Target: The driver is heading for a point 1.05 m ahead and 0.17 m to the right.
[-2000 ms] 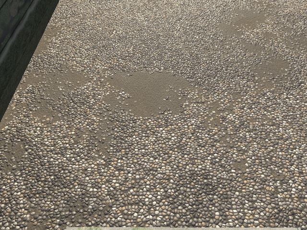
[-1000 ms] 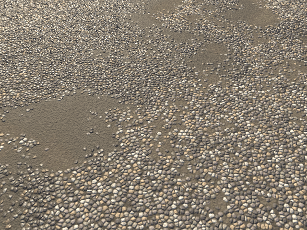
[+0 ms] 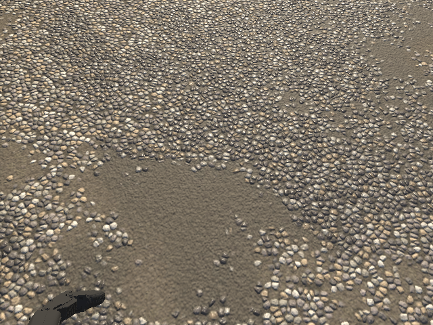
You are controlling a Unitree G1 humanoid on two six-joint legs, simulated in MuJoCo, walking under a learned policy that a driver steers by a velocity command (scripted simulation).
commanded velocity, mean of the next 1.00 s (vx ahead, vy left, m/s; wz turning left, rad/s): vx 0.04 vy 0.00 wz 0.07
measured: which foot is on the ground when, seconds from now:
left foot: down 0.00-0.10, up 0.12-0.36, down 0.38-1.00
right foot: up 0.00-0.06, down 0.08-1.00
